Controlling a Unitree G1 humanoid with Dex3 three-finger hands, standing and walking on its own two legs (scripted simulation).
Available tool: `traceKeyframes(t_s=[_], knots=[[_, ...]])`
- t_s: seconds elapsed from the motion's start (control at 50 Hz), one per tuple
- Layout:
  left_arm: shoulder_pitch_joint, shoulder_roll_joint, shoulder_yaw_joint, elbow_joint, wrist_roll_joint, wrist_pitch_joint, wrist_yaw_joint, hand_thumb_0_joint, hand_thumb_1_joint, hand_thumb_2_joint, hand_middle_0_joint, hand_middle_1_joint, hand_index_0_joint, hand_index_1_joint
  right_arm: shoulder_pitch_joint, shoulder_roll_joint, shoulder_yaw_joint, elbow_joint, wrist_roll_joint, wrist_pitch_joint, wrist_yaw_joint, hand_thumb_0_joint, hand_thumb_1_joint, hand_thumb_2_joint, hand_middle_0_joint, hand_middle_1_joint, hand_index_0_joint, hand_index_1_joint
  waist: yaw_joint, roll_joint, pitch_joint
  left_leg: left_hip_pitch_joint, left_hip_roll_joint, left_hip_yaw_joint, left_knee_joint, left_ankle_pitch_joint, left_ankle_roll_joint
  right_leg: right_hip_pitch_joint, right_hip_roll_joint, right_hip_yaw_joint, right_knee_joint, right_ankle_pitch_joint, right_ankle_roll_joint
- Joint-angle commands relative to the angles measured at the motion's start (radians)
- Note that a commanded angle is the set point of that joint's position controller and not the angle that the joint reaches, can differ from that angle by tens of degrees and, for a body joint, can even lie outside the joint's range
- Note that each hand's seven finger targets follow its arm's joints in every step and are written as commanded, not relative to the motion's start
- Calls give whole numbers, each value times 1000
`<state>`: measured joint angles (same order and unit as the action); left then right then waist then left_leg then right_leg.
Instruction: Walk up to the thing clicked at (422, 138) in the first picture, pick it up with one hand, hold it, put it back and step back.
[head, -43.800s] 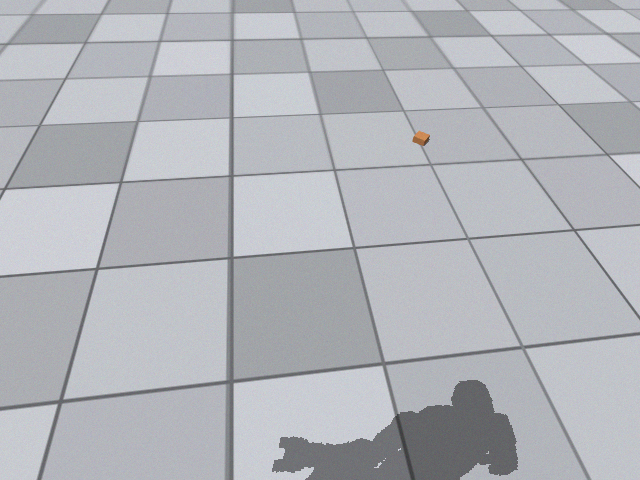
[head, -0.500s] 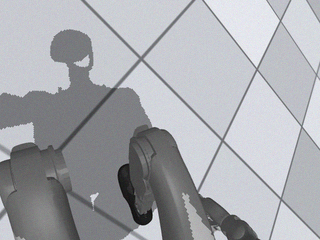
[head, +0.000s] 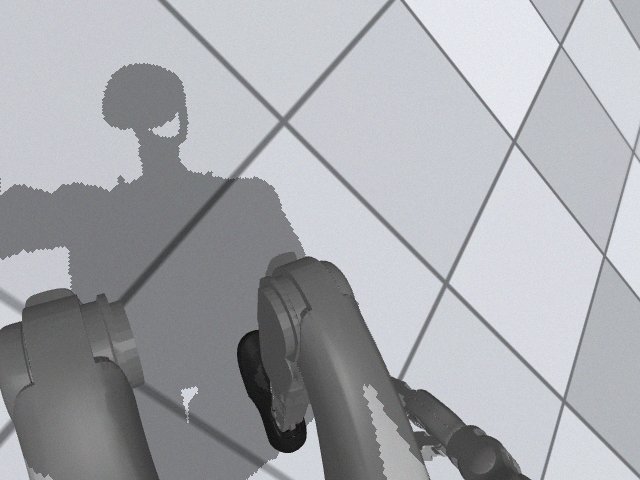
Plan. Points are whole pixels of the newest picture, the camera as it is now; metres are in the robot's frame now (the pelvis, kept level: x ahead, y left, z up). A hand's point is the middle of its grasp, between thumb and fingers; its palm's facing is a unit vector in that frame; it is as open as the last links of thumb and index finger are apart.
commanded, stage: close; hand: left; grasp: from above
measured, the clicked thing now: out of the picture +0.39 +0.31 -0.28
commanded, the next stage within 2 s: settle in 0.68 s
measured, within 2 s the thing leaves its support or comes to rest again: leaves its support in 1.08 s
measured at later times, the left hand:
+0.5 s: hand out of the picture +0.38 +0.32 -0.25, palm faces -0.46 -0.10 -0.88, open 9.2 cm
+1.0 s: hand out of the picture +0.38 +0.32 -0.25, palm faces -0.46 -0.11 -0.88, open 9.2 cm
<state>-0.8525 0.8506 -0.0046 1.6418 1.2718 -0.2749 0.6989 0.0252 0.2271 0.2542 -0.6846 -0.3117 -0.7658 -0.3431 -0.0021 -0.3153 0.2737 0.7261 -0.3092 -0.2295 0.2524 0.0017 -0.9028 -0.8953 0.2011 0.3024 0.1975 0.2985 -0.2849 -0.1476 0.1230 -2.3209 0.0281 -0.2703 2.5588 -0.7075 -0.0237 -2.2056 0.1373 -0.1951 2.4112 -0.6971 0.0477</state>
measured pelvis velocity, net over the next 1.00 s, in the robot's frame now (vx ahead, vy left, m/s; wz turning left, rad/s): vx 0.00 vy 0.00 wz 0.00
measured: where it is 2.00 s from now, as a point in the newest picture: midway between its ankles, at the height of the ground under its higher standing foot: (204, 440)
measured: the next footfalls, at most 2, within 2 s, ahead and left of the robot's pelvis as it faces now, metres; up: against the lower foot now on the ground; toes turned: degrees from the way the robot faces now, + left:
none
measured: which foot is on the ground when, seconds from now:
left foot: down 0.00-1.00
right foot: down 0.00-1.00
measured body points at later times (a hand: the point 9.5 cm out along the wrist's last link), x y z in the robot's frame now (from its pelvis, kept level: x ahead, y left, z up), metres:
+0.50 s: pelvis +0.00 +0.00 +0.00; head +0.24 +0.14 +0.35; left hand +0.40 +0.32 -0.20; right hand +0.10 -0.25 -0.08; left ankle +0.07 +0.13 -0.27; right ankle +0.11 -0.11 -0.27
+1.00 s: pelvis +0.00 +0.00 +0.00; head +0.24 +0.13 +0.35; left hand +0.40 +0.32 -0.20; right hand +0.11 -0.25 -0.08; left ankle +0.07 +0.13 -0.27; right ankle +0.11 -0.11 -0.27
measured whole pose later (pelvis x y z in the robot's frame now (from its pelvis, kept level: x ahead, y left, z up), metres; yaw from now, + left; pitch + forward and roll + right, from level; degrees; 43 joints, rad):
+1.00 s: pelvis +0.00 +0.00 +0.00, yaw +0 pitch +25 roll -12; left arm -0.84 0.85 0.06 1.60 1.29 -0.29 0.66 -0.01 0.19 0.18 -0.79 -0.16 -0.86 -0.17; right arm 0.02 -0.32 0.26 0.72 -0.31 -0.21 0.24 0.00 -0.92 -0.90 0.20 0.30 0.20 0.30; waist -0.28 -0.14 0.12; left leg -2.33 0.02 -0.27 2.57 -0.71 -0.03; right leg -2.22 0.13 -0.20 2.43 -0.70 0.04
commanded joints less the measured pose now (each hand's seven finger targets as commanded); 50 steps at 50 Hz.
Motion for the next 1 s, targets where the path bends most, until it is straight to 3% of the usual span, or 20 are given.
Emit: traceKeyframes(t_s=[0.0,0.18,0.24,0.28,0.32,0.58,0.74,0.8,0.84,0.88,0.92,0.96,0.98], knots=[[-166,180,28,-58,-11,-7,8,0,421,279,-808,-265,-816,-255,151,-306,-87,-4,7,0,-11,0,-894,-900,199,300,199,300,-31,404,-590,426,30,95,-251,175,34,323,26,-78,-230,235,-70],[-157,199,55,-65,-3,-18,10,0,502,237,-874,-205,-881,-196,148,-308,-83,-14,-4,15,-28,0,-893,-900,199,300,199,300,-22,406,-583,407,27,95,-247,147,31,304,24,-79,-224,190,-80],[-159,187,32,-69,3,-18,4,0,497,258,-885,-184,-883,-184,147,-304,-79,-17,-9,13,-28,0,-892,-899,199,300,199,300,-39,385,-570,401,27,98,-237,143,33,304,24,-78,-230,191,-75],[-166,216,49,-75,2,-20,7,0,520,251,-905,-178,-904,-178,152,-307,-84,-9,-3,19,-35,0,-893,-900,199,300,199,300,-26,406,-590,414,30,96,-255,139,32,316,27,-71,-232,189,-76],[-161,187,34,-67,5,-19,5,0,536,241,-919,-167,-918,-167,142,-300,-84,-18,-7,16,-35,0,-892,-900,199,300,199,300,-30,392,-561,394,29,98,-241,127,32,295,24,-70,-229,172,-77],[-169,185,36,-77,15,-5,7,0,565,222,-966,-91,-954,-103,152,-304,-95,-8,-1,13,-32,0,-892,-900,199,300,199,300,-30,399,-573,405,25,101,-241,150,33,288,21,-71,-222,200,-76],[-166,185,42,-62,10,-3,4,0,575,203,-965,-98,-959,-103,162,-301,-91,-13,-1,13,-27,0,-893,-900,199,300,199,300,-28,387,-587,413,24,99,-237,163,35,302,22,-73,-221,215,-72],[-168,182,35,-66,10,-2,-1,0,581,286,-998,-206,-1001,-205,146,-305,-95,-14,-2,8,-22,0,-913,-903,200,300,200,300,-23,397,-559,399,20,99,-239,142,32,269,18,-79,-218,181,-80],[-180,195,43,-85,8,-3,-5,0,598,337,-1017,-228,-1017,-230,161,-305,-95,-12,3,12,-25,0,-913,-903,200,300,200,300,-26,394,-592,412,22,101,-237,156,35,294,20,-75,-223,204,-74],[-174,216,74,-101,1,-3,-6,0,617,339,-1022,-253,-1027,-249,163,-310,-102,-12,3,17,-27,0,-914,-904,200,300,200,300,-4,429,-613,424,21,101,-247,177,30,300,18,-77,-217,215,-80],[-172,209,63,-103,10,-4,-16,0,608,371,-1022,-262,-1021,-265,157,-300,-104,-12,2,18,-27,0,-915,-904,200,300,199,300,-9,433,-599,412,22,109,-236,163,30,298,19,-69,-217,202,-81],[-170,256,115,-156,11,-7,-16,0,641,377,-1044,-269,-1045,-270,177,-299,-111,-10,7,27,-29,0,-916,-904,200,300,199,300,14,478,-678,448,20,115,-237,204,29,341,19,-57,-209,247,-81],[-162,258,129,-159,15,-7,-19,0,629,387,-1042,-278,-1039,-282,183,-296,-114,-14,6,28,-27,0,-919,-906,199,300,199,300,12,484,-671,446,19,118,-233,208,28,330,14,-59,-202,253,-82]])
